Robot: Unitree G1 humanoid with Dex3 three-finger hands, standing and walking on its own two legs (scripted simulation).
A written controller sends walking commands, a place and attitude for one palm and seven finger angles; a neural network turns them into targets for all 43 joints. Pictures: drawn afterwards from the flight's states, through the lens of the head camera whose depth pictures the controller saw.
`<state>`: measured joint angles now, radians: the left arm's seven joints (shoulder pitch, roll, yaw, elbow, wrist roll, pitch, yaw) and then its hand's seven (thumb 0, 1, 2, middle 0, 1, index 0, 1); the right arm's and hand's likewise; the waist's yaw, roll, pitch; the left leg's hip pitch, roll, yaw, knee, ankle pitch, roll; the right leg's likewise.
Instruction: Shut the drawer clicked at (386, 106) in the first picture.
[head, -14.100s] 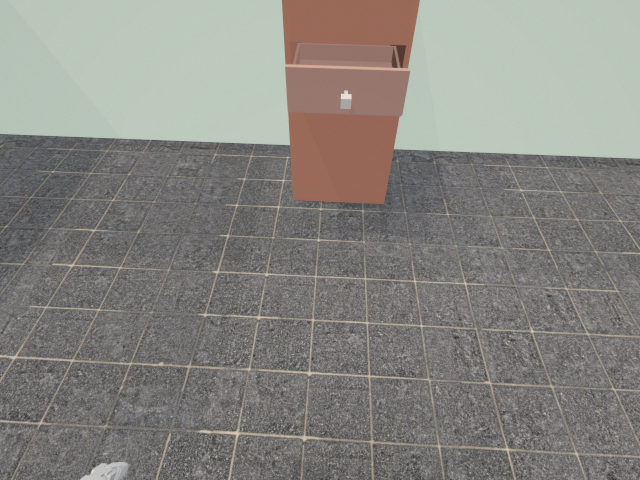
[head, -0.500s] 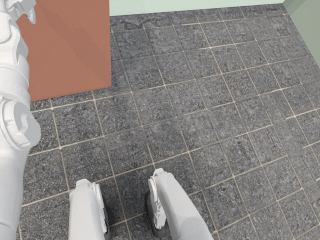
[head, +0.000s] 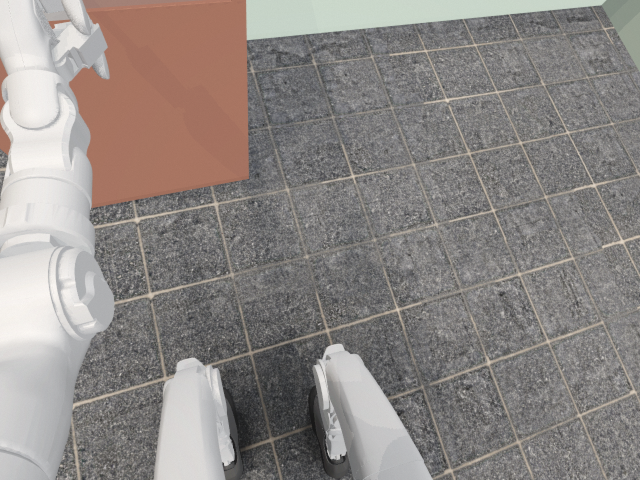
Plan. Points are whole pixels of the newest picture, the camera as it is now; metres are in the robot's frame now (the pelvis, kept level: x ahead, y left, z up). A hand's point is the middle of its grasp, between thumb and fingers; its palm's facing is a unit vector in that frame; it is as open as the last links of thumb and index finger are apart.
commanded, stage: pull the fist back off the drawer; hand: left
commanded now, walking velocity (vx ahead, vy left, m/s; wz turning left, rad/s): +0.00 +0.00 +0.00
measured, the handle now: out of the picture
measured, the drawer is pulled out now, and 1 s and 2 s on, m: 0.00 0.00 0.00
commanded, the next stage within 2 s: draw the hand back to the body in 0.12 s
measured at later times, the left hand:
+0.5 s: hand (46, 81) +0.49 +0.18 +0.11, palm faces +0.17 -0.98 -0.04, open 3.2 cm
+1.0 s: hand out of the picture +0.34 +0.22 +0.23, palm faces +0.27 -0.92 -0.28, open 3.2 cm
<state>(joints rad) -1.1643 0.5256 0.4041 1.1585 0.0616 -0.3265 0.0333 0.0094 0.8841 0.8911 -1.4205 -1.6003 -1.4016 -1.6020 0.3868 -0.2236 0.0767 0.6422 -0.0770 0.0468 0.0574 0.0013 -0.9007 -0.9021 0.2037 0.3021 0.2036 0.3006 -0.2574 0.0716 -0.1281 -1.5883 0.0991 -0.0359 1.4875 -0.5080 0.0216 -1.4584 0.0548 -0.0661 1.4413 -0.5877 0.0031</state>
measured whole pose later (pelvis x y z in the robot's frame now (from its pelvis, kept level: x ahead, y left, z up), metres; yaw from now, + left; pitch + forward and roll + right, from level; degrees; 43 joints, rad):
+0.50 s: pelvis +0.05 +0.00 +0.08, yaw +3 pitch +25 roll -3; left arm -0.52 0.25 0.26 0.61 -0.10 -0.33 0.01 0.01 0.90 0.90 -1.39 -1.60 -1.40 -1.60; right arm 0.30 -0.22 0.01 0.58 0.00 0.10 0.04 0.00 -0.90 -0.90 0.20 0.30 0.20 0.30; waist -0.10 0.05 -0.13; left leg -1.12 0.07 0.01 1.18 -0.50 0.00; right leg -1.01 0.03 -0.03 1.15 -0.57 0.00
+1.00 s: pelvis +0.06 -0.01 +0.16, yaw +5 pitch +3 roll +0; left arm 0.06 0.30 0.08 0.12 -0.06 -0.07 0.09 0.01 0.89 0.90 -1.40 -1.60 -1.40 -1.60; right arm 0.18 -0.23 0.05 0.52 0.05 0.09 -0.10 0.01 -0.90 -0.90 0.20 0.30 0.20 0.30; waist 0.01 0.04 -0.04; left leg -0.39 0.03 0.03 0.64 -0.30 0.00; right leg -0.29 0.00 -0.02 0.61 -0.38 0.00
